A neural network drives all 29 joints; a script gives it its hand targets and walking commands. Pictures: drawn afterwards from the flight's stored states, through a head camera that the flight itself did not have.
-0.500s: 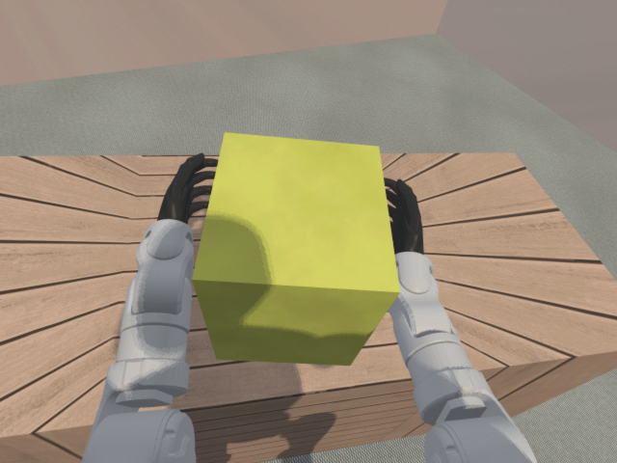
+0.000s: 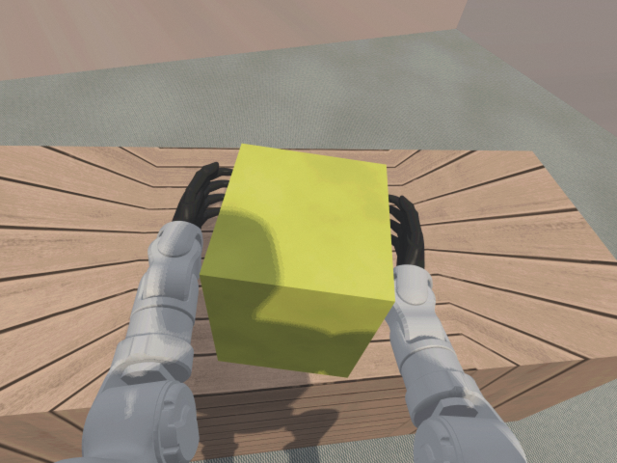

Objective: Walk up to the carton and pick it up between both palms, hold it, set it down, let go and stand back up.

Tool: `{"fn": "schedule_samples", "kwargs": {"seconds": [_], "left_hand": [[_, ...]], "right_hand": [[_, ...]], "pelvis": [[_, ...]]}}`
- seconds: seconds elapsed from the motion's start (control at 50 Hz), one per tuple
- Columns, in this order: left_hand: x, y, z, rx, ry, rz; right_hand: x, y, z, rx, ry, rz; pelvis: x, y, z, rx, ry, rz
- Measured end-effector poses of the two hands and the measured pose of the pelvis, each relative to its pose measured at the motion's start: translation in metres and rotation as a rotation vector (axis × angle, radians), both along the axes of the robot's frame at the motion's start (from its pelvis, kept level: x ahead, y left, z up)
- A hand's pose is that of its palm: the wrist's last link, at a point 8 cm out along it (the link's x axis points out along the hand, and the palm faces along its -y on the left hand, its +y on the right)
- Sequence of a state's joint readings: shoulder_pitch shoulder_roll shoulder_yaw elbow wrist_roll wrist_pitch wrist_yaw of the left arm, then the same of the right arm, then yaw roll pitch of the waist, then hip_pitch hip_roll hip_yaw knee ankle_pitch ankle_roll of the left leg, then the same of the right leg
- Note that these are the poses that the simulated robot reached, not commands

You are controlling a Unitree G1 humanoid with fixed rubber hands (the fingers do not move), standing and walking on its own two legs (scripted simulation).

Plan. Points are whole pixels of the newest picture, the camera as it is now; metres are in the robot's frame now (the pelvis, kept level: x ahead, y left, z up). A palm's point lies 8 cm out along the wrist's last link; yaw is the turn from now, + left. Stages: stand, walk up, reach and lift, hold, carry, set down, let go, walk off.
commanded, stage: set down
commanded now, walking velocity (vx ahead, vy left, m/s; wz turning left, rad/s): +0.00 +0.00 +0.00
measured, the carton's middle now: (297, 267) +0.36 +0.03 +0.02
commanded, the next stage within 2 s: none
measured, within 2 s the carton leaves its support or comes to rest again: rests again in 0.94 s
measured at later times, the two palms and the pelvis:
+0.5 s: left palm (197, 235) +0.39 +0.18 +0.03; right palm (394, 276) +0.36 -0.12 +0.02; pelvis +0.01 +0.00 +0.00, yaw +0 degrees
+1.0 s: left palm (198, 241) +0.39 +0.18 +0.02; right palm (393, 284) +0.35 -0.12 +0.01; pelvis +0.00 +0.00 +0.00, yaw +0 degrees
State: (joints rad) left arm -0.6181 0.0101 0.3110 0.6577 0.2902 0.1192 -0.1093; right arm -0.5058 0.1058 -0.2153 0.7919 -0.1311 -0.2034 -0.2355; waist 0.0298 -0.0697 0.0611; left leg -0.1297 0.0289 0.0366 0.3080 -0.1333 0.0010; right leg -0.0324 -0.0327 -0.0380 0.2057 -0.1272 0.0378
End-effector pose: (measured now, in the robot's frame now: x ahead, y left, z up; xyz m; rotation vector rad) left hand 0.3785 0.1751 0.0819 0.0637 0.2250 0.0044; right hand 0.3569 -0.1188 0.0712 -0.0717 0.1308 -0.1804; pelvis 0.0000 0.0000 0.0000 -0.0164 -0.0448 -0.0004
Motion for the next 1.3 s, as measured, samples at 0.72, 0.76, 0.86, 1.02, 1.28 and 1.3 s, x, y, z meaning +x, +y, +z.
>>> {"fn": "schedule_samples", "kwargs": {"seconds": [0.72,0.76,0.86,1.02,1.28,1.3], "left_hand": [[0.009,0.001,-0.062,0.021,0.048,-0.036],[0.01,0.001,-0.062,0.021,0.047,-0.038],[0.011,0.001,-0.062,0.016,0.045,-0.049],[0.01,0.001,-0.064,0.008,0.032,-0.058],[0.008,0.002,-0.067,-0.009,0.018,-0.058],[0.008,0.002,-0.067,-0.008,0.017,-0.058]], "right_hand": [[-0.001,0.002,-0.061,0.02,0.061,-0.03],[-0.001,0.002,-0.06,0.015,0.061,-0.03],[-0.003,0.001,-0.062,0.014,0.063,-0.041],[-0.007,0.002,-0.063,0.0,0.054,-0.05],[-0.012,0.003,-0.065,-0.007,0.049,-0.054],[-0.012,0.003,-0.065,-0.009,0.048,-0.055]], "pelvis": [[0.008,-0.003,-0.003,-0.014,0.16,0.006],[0.007,-0.004,-0.003,-0.013,0.162,0.008],[0.005,-0.004,-0.004,-0.013,0.167,0.008],[-0.001,-0.001,-0.004,-0.015,0.17,0.001],[-0.01,0.006,-0.007,-0.015,0.175,-0.005],[-0.01,0.007,-0.007,-0.015,0.176,-0.006]]}}
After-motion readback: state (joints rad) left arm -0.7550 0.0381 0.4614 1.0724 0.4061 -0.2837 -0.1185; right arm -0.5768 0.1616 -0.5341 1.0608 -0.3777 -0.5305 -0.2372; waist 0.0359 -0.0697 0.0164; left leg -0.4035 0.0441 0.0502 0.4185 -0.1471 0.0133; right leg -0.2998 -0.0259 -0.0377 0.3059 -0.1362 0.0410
